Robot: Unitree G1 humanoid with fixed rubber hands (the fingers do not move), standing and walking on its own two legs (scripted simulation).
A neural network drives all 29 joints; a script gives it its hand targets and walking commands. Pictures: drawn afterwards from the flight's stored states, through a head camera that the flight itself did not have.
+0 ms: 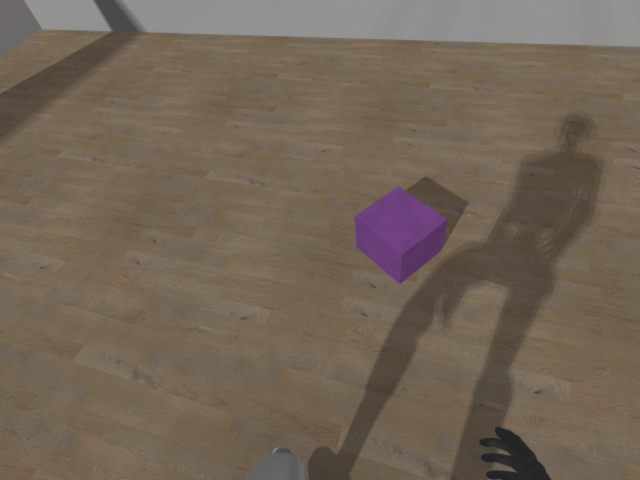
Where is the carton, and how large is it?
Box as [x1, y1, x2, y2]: [355, 186, 447, 283]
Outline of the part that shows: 398,186 355,216 356,246 400,283 441,249 447,219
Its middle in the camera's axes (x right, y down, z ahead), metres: +0.30 -0.01 +1.49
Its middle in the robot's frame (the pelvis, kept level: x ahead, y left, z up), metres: +1.06 -0.12 -0.70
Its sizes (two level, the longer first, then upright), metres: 0.246 0.233 0.187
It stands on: the floor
